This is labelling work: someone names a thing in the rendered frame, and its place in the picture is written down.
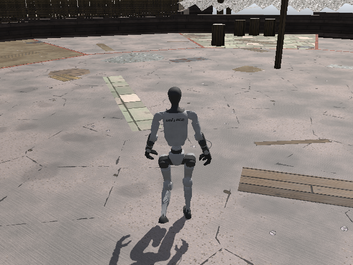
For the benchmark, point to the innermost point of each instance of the left robot forearm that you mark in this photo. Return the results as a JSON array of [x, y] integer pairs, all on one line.
[[149, 145]]

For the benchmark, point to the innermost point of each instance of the robot right thigh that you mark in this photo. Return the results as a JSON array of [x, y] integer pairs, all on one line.
[[190, 161]]

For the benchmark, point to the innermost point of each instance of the right robot forearm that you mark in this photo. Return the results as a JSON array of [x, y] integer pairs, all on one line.
[[203, 145]]

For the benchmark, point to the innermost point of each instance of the robot left hand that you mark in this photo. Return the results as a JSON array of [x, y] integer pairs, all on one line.
[[150, 157]]

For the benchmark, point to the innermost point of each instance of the right robot upper arm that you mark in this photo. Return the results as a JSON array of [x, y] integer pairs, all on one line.
[[196, 125]]

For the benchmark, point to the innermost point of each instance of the robot right hand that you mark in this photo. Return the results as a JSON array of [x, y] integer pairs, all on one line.
[[208, 157]]

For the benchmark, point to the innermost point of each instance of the left robot upper arm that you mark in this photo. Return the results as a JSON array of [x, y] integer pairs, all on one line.
[[155, 126]]

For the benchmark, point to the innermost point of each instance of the humanoid robot head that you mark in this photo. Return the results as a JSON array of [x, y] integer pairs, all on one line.
[[174, 95]]

